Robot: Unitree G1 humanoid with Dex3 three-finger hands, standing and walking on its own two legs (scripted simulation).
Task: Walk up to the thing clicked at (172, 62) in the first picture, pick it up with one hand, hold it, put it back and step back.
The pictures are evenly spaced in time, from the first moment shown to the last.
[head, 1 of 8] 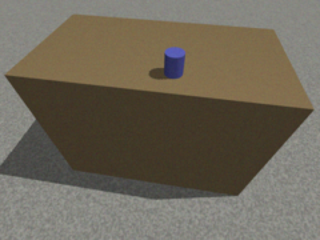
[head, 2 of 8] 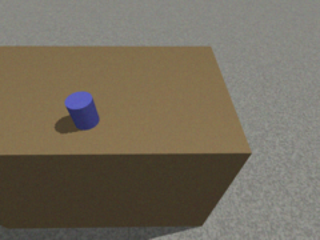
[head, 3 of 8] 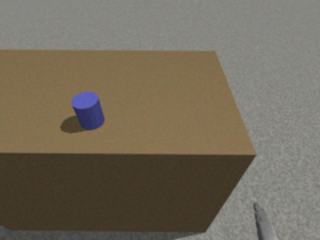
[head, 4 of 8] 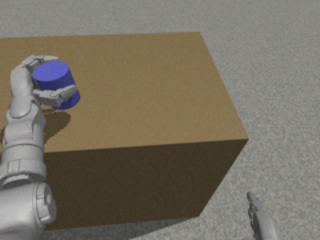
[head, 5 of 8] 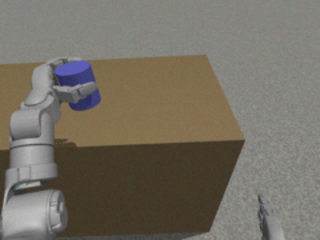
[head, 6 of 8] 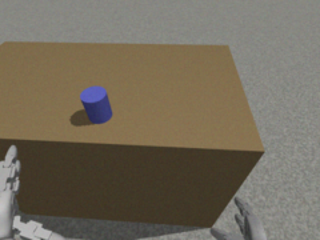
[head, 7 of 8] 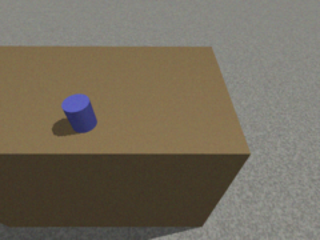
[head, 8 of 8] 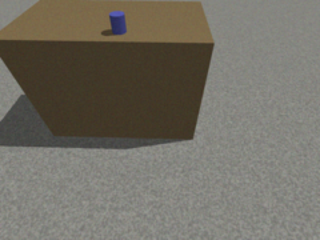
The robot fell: no
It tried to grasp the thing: yes
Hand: left
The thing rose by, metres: 0.25
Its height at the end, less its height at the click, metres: +0.00
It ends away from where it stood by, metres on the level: 0.01
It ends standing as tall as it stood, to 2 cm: yes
